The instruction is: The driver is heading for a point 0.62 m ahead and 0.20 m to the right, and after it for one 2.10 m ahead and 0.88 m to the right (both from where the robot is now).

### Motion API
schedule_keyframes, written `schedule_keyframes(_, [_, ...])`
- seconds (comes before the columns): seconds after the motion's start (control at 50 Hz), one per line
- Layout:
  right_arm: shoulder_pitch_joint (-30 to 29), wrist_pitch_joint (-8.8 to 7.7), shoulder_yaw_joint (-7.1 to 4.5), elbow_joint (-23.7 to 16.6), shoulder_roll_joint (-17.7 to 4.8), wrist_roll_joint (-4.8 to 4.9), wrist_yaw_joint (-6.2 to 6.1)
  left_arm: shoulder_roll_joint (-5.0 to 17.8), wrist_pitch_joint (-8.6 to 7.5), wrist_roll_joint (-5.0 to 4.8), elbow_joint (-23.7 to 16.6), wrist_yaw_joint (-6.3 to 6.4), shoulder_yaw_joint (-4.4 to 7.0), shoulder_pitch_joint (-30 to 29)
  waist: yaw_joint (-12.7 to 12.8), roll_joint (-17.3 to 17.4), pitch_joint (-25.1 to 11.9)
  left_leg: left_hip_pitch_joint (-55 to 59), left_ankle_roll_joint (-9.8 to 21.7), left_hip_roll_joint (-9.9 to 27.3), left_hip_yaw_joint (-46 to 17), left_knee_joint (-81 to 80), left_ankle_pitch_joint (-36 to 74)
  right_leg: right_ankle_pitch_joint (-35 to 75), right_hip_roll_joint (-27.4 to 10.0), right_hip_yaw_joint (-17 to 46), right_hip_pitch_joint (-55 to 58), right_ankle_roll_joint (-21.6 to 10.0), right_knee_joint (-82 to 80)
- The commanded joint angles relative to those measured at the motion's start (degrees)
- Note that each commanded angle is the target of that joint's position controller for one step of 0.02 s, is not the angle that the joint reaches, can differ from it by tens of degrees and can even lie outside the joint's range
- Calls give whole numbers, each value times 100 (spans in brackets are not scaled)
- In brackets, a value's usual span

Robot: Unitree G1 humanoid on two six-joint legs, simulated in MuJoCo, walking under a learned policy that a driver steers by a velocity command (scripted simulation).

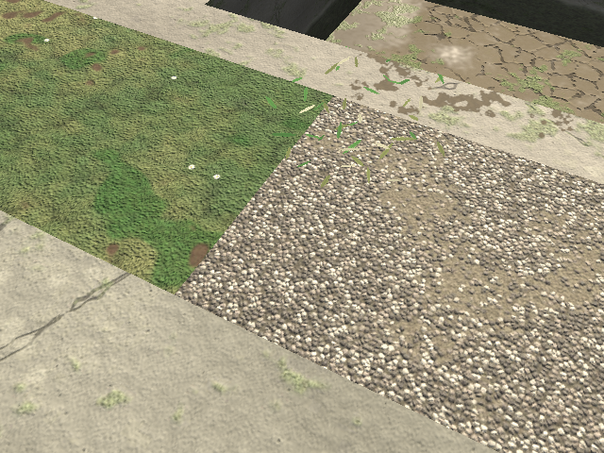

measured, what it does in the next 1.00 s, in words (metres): walks ahead, turning right: left foot, then right foot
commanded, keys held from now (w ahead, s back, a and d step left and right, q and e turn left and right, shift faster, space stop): w+e+shift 0.84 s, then w+shift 0.08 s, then w+q+shift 0.08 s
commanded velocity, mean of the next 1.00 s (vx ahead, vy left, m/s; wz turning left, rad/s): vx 1.00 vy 0.00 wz -0.77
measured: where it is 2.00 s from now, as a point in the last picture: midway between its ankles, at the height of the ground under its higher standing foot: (540, 143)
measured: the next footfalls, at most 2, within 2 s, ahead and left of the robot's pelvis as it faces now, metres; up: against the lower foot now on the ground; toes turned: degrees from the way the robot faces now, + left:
left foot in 0.20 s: +0.38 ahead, +0.13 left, +0.00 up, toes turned -10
right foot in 0.64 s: +0.73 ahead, -0.18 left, +0.00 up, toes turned -34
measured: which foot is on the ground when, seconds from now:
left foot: up 0.00-0.18, down 0.20-0.62, up 0.64-1.00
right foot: down 0.00-0.22, up 0.24-0.62, down 0.64-1.00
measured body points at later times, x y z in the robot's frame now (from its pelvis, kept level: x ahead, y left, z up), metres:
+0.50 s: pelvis +0.45 -0.01 -0.01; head +0.48 -0.02 +0.44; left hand +0.76 +0.15 -0.07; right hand +0.30 -0.27 -0.13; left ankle +0.34 +0.14 -0.74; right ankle +0.56 -0.16 -0.67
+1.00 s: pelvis +0.87 -0.23 -0.01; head +0.90 -0.24 +0.44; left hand +1.08 -0.01 -0.13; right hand +0.90 -0.56 -0.06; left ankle +1.13 -0.25 -0.71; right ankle +0.69 -0.15 -0.74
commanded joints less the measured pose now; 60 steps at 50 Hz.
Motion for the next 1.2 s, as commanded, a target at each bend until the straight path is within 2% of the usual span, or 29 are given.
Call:
schedule_keyframes(0.02, [-585,-85,144,-816,-162,-46,99,545,-173,-48,-275,31,100,-62,-343,-421,451,-1022,-323,533,-94,-1281,354,-50,-1394,2300,-79,-1219,-1798])
schedule_keyframes(0.1, [-1043,-110,234,-920,-159,198,184,950,-196,-152,-340,-62,264,-197,-275,-537,354,1348,-447,149,397,-3037,1783,1158,-1177,1695,-1174,-921,-2249])
schedule_keyframes(0.14, [-958,-113,141,-863,-360,192,76,942,-177,-197,-251,-81,262,17,-271,-449,181,1559,-384,96,335,-3466,1777,2099,-1232,1628,-459,-749,-1687])
schedule_keyframes(0.18, [88,-160,-31,-527,-620,127,-79,1102,-130,-169,-175,-73,302,135,-747,-242,-598,2806,-249,-180,453,-3767,1067,3671,-908,1287,-112,-523,269])
schedule_keyframes(0.2, [983,-196,-154,-348,-834,76,-197,1080,-146,-181,-231,-89,310,4,-1198,-207,-1086,4056,-147,290,110,-3662,684,3133,-649,1201,-907,-407,1729])
schedule_keyframes(0.22, [2161,-203,-322,-249,-1294,-45,-330,429,-200,-148,-420,-58,159,-106,-1530,612,-1918,5181,25,1896,-1625,-3943,-1537,415,-323,857,-1769,-389,3693])
schedule_keyframes(0.24, [1869,-117,-379,-306,-1551,-52,-340,46,-143,-376,-747,-38,44,291,-1006,1739,-2336,5318,434,2954,-4483,-5312,-3149,-1227,-51,478,-2932,-349,5104])
schedule_keyframes(0.26, [1307,-79,-351,-337,-1083,42,-339,331,-31,-221,-665,0,68,-68,-843,1020,-1349,4576,535,2697,-4211,-5494,-3225,-660,-501,393,-3508,-388,5456])
schedule_keyframes(0.3, [971,-143,-210,-243,-372,89,-276,304,96,-84,-657,-102,83,-714,-713,168,-276,3400,420,2148,-2264,-5432,-972,-162,-870,315,-3425,-310,5072])
schedule_keyframes(0.4, [1266,-363,-141,308,-9,316,-215,-56,425,58,-1167,-330,-8,-1581,-308,383,231,2844,102,1691,-85,-5801,1776,209,-1184,126,-3645,-190,4617])
schedule_keyframes(0.5, [1075,-429,-199,467,-322,292,-263,11,391,20,-1675,-551,-180,-2629,-143,31,629,2286,-175,1144,1640,-6274,3383,1634,-849,-772,-2476,-417,2339])
schedule_keyframes(0.54, [1439,-398,-256,526,-647,292,-307,130,376,21,-1630,-556,-177,-2618,-100,89,413,2703,-292,1172,1844,-5661,6073,1614,-335,-1262,-1694,-605,1888])
schedule_keyframes(0.6, [1168,-127,-405,348,-1209,231,-420,697,347,27,-1059,-414,53,-617,1033,474,-724,2753,-286,1524,1668,-2789,8010,850,136,-1064,541,-991,1772])
schedule_keyframes(0.62, [1011,-51,-409,257,-1196,180,-388,966,334,21,-657,-283,225,523,1448,220,-1197,1872,-251,1397,1589,-911,6692,582,161,-634,2079,-1185,1429])
schedule_keyframes(0.64, [918,-59,-332,246,-708,143,-267,1319,428,-165,-613,-119,420,239,1097,-1013,-846,282,-395,191,1547,1484,524,215,-335,318,2781,-1342,1060])
schedule_keyframes(0.66, [1556,-168,-183,-490,-425,243,-247,2114,515,83,-964,-105,517,-357,198,-1830,-1703,-1841,-661,-205,633,3273,-1168,400,-1828,3631,4196,-2569,325])
schedule_keyframes(0.68, [936,-315,-163,-633,-733,202,-254,1869,546,30,-1140,-28,528,-170,637,-573,-1977,-2292,-604,31,-234,3055,-613,-786,-2031,4546,4063,-2652,-685])
schedule_keyframes(0.72, [616,-364,-106,-652,-683,155,-256,1279,407,-19,-873,61,381,-509,-21,346,-292,-1845,-571,582,-264,1512,-238,-482,-1694,3794,1871,-2094,-1182])
schedule_keyframes(0.76, [845,-105,-57,-542,-593,-32,-253,1052,219,-25,-895,99,264,-844,-504,453,142,-956,-718,776,-260,789,-467,383,-1193,2919,332,-1930,-1206])
schedule_keyframes(0.8, [631,83,-22,-668,-453,-39,-223,959,80,-77,-881,48,219,-866,-609,334,312,-520,-865,893,-98,-157,-577,574,-846,2421,-598,-1883,-1384])
schedule_keyframes(0.88, [-493,58,148,-1096,-56,182,-72,970,-45,-109,-874,-24,281,-878,-273,-84,442,569,-807,724,248,-2550,1920,1063,-305,1744,-1342,-1389,-1621])
schedule_keyframes(0.98, [-632,-6,-1,-983,-399,215,-84,1079,-123,-118,-528,-18,283,-199,95,-274,93,746,-257,371,504,-3763,2269,3487,-906,1575,891,-938,-1125])
schedule_keyframes(1.02, [527,-11,-205,-646,-716,257,-185,1336,-73,46,-427,24,317,-227,-510,-439,-612,1588,3,-120,778,-3692,1042,5631,-999,1256,1634,-719,424])
schedule_keyframes(1.04, [1760,9,-316,-289,-893,273,-267,1271,-27,145,-446,47,297,-516,-1202,-435,-1032,2746,130,-80,800,-3658,665,5566,-833,946,1124,-607,1942])
schedule_keyframes(1.06, [3044,28,-435,-37,-1290,205,-354,782,-51,199,-579,92,159,-713,-1738,195,-1605,4012,341,840,-398,-3455,-884,3837,-502,555,-36,-497,4405])
schedule_keyframes(1.08, [2729,51,-535,87,-1688,157,-250,90,-168,-132,-868,-53,-10,61,-779,2623,-1961,5051,1159,2011,-4595,-5196,-1844,-956,740,516,-2233,-145,5952])
schedule_keyframes(1.1, [1869,87,-509,-101,-1194,237,-120,431,-177,79,-849,14,-75,-311,-663,1280,-1105,4722,1346,1939,-5063,-5544,-2274,-744,71,562,-3283,-293,6102])
schedule_keyframes(1.14, [1616,61,-409,-26,-629,314,-54,604,-202,170,-1041,-18,-85,-1371,-639,-217,-299,3311,1200,1487,-3358,-5351,-908,-142,-489,511,-3036,-212,5345])
schedule_keyframes(1.2, [1953,-14,-286,366,-357,336,-122,275,-36,340,-1372,-81,-244,-1654,-250,153,133,2265,1082,808,-2487,-5533,-11,-448,-741,374,-2770,41,4301])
